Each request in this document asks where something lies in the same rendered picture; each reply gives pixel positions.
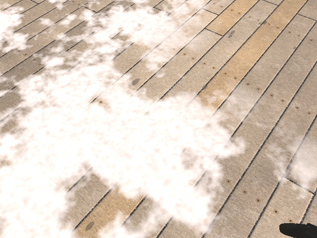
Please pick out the robot right hand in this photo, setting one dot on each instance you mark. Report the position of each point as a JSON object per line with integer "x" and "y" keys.
{"x": 298, "y": 230}

